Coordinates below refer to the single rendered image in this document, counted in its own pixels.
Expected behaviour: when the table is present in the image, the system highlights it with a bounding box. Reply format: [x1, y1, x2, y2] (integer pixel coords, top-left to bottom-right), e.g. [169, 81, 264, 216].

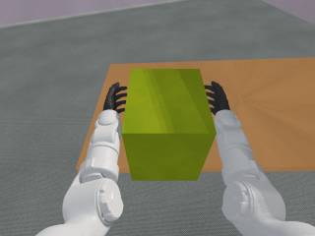
[76, 57, 315, 173]

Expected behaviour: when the left robot upper arm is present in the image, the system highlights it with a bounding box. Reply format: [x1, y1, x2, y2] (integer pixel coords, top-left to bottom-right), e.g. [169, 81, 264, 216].
[35, 178, 124, 236]

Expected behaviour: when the robot left hand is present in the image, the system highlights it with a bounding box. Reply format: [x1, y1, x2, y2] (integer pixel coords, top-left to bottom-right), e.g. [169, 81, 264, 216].
[102, 82, 127, 114]

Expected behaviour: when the robot right hand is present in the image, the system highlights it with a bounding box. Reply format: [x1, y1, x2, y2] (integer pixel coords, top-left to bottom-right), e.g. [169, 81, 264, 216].
[204, 82, 230, 115]

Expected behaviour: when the robot right forearm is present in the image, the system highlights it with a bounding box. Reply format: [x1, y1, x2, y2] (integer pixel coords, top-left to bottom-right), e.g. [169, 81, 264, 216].
[214, 109, 286, 214]

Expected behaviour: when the robot left forearm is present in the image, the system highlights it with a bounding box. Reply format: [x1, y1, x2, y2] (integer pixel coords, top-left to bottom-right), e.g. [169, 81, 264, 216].
[62, 109, 122, 218]

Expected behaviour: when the carton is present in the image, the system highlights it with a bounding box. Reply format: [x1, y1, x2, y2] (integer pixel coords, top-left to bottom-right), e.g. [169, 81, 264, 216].
[121, 68, 217, 181]

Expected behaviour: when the right robot upper arm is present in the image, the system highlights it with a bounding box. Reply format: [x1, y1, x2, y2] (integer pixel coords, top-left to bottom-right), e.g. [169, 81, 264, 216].
[221, 180, 315, 236]

